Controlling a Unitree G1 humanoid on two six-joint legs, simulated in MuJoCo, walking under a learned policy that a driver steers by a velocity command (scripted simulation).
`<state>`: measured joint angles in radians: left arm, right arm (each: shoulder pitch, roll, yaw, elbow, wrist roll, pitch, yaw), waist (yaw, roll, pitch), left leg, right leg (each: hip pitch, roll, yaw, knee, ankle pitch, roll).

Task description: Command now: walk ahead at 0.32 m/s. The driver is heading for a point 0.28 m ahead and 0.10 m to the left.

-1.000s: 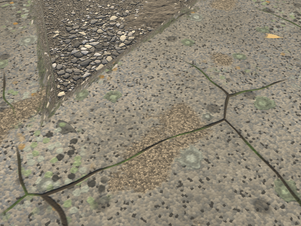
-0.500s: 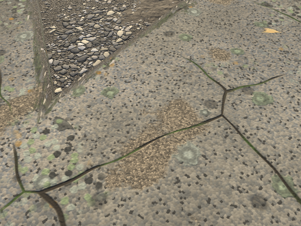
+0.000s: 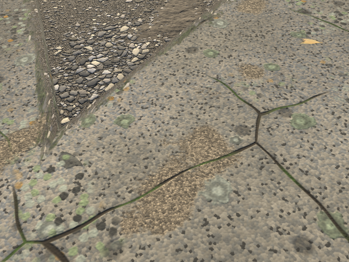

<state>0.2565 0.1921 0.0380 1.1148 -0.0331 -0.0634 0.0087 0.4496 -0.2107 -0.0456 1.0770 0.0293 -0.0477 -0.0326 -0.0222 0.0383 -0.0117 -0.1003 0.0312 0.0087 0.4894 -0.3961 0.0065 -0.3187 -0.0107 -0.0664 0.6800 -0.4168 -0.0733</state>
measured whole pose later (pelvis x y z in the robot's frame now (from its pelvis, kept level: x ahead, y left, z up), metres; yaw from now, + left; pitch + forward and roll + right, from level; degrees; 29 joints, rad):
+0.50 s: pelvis +0.20 +0.01 -0.02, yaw +5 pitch +1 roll -1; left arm 0.41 0.20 0.01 1.11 0.00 -0.07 0.02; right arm 0.01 -0.20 -0.03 0.86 -0.01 -0.08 0.03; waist 0.04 0.01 0.05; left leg -0.51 -0.01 0.05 0.55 -0.07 0.09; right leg -0.02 -0.01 -0.11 0.64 -0.52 0.00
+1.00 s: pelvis +0.28 +0.00 +0.00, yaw +5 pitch +0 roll +0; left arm 0.28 0.19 0.04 1.09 0.00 -0.03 0.04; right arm 0.18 -0.20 -0.04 1.02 -0.01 -0.02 -0.03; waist 0.00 0.02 0.01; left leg -0.30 -0.01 0.06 0.47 -0.17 0.03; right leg -0.23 -0.03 -0.02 0.52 -0.29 0.01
